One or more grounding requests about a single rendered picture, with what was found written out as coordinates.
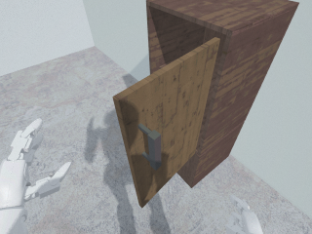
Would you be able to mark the left robot hand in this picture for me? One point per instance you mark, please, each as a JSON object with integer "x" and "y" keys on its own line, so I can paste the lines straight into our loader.
{"x": 14, "y": 174}

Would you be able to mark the cupboard door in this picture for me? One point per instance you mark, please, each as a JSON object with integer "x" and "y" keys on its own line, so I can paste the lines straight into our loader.
{"x": 171, "y": 101}

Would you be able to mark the left robot forearm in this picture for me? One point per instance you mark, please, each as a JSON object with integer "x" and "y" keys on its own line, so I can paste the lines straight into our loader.
{"x": 12, "y": 220}

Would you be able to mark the right robot hand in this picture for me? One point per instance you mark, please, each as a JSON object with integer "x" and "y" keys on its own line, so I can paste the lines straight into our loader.
{"x": 246, "y": 219}

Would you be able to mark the handle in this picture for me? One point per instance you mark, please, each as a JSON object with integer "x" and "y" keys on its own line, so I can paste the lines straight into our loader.
{"x": 154, "y": 147}

